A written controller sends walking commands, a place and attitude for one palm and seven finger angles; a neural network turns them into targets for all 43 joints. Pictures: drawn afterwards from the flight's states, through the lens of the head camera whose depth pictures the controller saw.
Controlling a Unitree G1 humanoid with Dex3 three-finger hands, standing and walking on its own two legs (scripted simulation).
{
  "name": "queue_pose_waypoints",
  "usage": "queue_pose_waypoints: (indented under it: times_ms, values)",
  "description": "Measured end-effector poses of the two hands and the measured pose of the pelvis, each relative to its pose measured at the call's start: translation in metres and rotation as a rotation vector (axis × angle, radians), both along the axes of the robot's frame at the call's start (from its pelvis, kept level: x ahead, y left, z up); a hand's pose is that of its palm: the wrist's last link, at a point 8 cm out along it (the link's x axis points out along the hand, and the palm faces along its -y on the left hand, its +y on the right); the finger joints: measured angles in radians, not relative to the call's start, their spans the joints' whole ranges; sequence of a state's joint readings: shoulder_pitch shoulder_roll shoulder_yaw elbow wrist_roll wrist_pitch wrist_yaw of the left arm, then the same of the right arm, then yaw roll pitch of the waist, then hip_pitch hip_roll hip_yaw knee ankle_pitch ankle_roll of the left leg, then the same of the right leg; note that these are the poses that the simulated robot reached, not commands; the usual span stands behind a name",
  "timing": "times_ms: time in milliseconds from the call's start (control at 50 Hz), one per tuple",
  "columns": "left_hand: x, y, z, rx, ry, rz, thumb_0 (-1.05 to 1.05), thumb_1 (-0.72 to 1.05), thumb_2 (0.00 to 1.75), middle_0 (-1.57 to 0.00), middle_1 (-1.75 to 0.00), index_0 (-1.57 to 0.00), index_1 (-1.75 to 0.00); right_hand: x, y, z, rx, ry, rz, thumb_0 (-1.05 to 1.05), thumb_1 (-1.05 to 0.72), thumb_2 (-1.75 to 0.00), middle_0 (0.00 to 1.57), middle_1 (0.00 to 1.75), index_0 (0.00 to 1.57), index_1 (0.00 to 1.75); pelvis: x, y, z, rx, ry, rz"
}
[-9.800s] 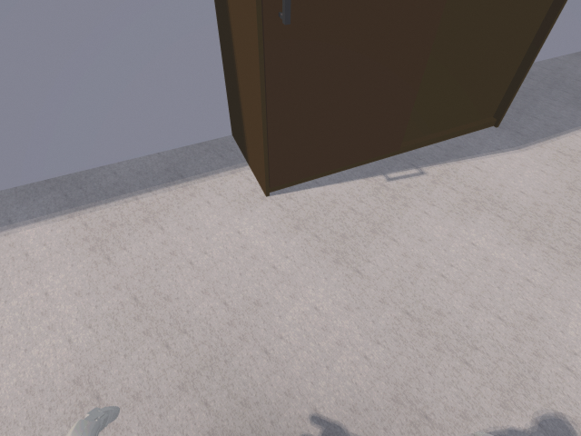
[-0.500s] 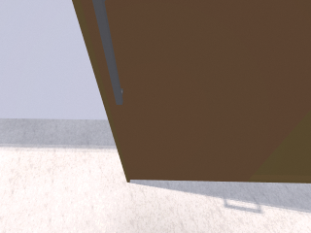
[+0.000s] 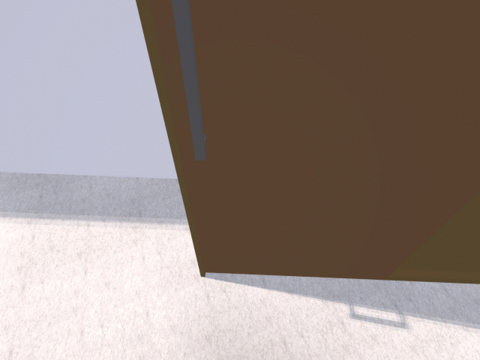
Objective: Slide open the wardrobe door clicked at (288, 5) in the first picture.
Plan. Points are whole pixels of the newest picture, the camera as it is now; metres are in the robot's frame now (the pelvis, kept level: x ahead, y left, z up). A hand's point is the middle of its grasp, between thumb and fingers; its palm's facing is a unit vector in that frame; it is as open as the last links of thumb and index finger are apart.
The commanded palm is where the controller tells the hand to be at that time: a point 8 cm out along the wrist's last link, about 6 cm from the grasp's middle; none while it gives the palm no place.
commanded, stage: look again from close up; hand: left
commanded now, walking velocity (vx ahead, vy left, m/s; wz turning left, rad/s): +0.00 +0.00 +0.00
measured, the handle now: (194, 87) +0.51 +0.12 +0.19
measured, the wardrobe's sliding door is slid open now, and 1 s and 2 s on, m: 0.00 0.00 0.00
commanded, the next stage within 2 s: raise the hand with hooked fingers in 1.50 s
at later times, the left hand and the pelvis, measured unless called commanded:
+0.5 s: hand out of the picture +0.02 +0.17 -0.18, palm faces +0.02 -0.98 -0.20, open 7.3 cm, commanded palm none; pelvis +0.01 -0.01 +0.00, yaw +0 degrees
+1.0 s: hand out of the picture +0.02 +0.15 -0.17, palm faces +0.03 -0.98 -0.19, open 7.3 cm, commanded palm none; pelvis +0.01 -0.02 +0.00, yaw +1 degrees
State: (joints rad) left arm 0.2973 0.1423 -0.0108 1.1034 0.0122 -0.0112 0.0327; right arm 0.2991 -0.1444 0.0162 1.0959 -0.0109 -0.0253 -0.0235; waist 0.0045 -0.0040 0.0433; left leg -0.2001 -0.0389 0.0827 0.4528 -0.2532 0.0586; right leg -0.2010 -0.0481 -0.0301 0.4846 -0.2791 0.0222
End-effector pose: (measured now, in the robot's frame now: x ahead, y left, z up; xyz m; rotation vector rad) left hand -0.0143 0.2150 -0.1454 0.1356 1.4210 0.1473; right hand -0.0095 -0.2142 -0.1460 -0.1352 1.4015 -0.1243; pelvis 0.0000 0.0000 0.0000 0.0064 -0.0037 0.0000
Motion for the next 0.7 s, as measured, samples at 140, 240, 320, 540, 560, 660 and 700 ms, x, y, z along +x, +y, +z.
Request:
queue_pose_waypoints:
  times_ms: [140,240,320,540,560,660,700]
  values:
    - [0.007,-0.006,-0.003,-0.015,0.000,0.002,0.00,0.91,0.90,-0.20,-0.30,-0.20,-0.30,0.018,-0.008,0.002,-0.025,-0.022,0.008,0.01,-0.91,-0.90,0.20,0.30,0.20,0.29,0.007,-0.001,0.000,-0.001,-0.006,0.000]
    - [0.014,-0.005,-0.003,-0.014,-0.005,-0.002,0.00,0.91,0.90,-0.20,-0.30,-0.20,-0.30,0.028,-0.012,0.004,-0.035,-0.034,0.010,0.01,-0.92,-0.90,0.20,0.30,0.20,0.29,0.010,-0.002,0.000,-0.001,-0.006,-0.001]
    - [0.019,-0.004,-0.003,-0.006,-0.013,-0.004,0.00,0.91,0.90,-0.20,-0.30,-0.20,-0.30,0.032,-0.014,0.004,-0.037,-0.038,0.013,0.01,-0.92,-0.90,0.20,0.30,0.20,0.29,0.012,-0.003,0.001,0.000,-0.006,0.000]
    - [0.031,0.001,0.002,0.020,-0.038,-0.007,0.00,0.91,0.90,-0.20,-0.30,-0.20,-0.30,0.033,-0.017,0.002,-0.027,-0.028,0.017,0.01,-0.92,-0.90,0.20,0.30,0.20,0.29,0.015,-0.008,0.001,0.003,-0.008,0.004]
    - [0.032,0.000,0.002,0.021,-0.039,-0.007,0.00,0.91,0.90,-0.20,-0.30,-0.20,-0.30,0.033,-0.017,0.001,-0.026,-0.027,0.017,0.01,-0.92,-0.90,0.20,0.30,0.20,0.29,0.015,-0.009,0.001,0.003,-0.008,0.005]
    - [0.033,-0.002,0.003,0.024,-0.043,-0.007,0.00,0.91,0.90,-0.20,-0.30,-0.20,-0.30,0.031,-0.020,0.001,-0.021,-0.018,0.017,0.01,-0.91,-0.90,0.20,0.30,0.20,0.29,0.014,-0.012,0.002,0.004,-0.007,0.007]
    - [0.032,-0.003,0.003,0.022,-0.041,-0.007,0.00,0.91,0.90,-0.20,-0.30,-0.20,-0.30,0.030,-0.021,0.001,-0.019,-0.015,0.019,0.01,-0.91,-0.90,0.20,0.30,0.20,0.29,0.014,-0.013,0.002,0.005,-0.006,0.007]
